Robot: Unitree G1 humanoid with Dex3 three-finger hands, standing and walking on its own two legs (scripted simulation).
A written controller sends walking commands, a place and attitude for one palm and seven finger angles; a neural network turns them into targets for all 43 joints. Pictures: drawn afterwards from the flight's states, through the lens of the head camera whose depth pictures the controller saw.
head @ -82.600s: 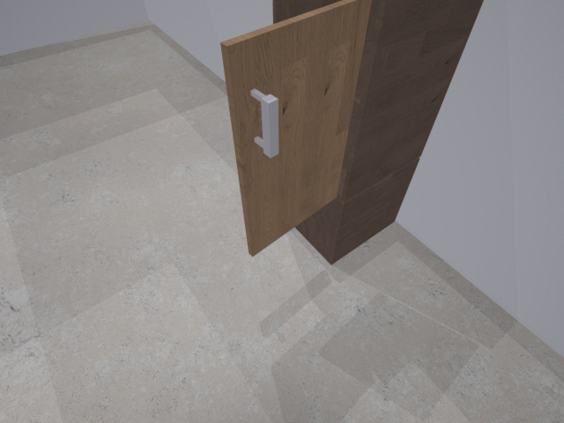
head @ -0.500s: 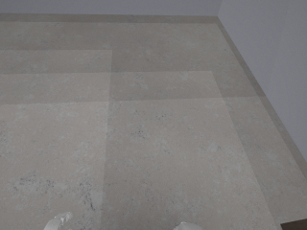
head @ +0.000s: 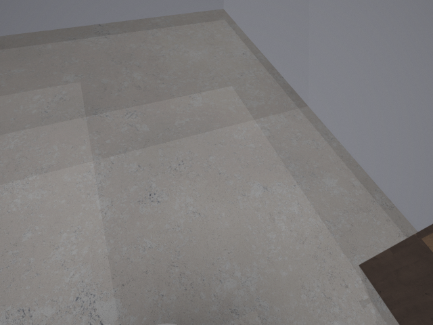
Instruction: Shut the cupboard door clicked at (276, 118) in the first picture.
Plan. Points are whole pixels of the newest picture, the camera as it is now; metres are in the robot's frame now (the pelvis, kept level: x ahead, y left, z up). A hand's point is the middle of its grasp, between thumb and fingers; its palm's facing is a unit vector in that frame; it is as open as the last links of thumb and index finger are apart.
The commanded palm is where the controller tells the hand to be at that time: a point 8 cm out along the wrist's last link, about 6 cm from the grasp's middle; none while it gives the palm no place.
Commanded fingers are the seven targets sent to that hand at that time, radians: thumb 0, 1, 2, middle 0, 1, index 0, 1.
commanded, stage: turn to face it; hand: left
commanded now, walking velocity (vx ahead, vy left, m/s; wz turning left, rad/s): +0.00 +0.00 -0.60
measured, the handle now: out of the picture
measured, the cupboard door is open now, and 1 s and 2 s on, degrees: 0 0 0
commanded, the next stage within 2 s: take the last steps up to it in 1.74 s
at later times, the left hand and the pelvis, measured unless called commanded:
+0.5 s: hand (154, 309) +0.16 +0.13 -0.14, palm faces -0.29 -0.92 -0.27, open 7.4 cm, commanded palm none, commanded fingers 0.00 0.90 0.90 -0.20 -0.30 -0.20 -0.30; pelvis +0.00 -0.03 +0.00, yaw -18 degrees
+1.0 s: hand (177, 275) +0.23 +0.10 -0.15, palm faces -0.56 -0.80 -0.22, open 7.4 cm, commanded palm none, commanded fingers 0.00 0.90 0.90 -0.20 -0.30 -0.20 -0.30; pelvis +0.03 -0.02 +0.01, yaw -37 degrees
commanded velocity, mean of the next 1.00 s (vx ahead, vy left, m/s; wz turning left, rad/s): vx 0.00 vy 0.00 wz -0.60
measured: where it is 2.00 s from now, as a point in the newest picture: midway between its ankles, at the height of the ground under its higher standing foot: outside the picture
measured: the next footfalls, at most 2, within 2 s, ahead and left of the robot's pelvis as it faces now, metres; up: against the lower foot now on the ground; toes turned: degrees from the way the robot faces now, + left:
right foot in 0.36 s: +0.01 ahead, -0.15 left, +0.00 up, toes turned -18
left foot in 0.72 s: +0.13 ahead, +0.07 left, +0.00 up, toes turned -23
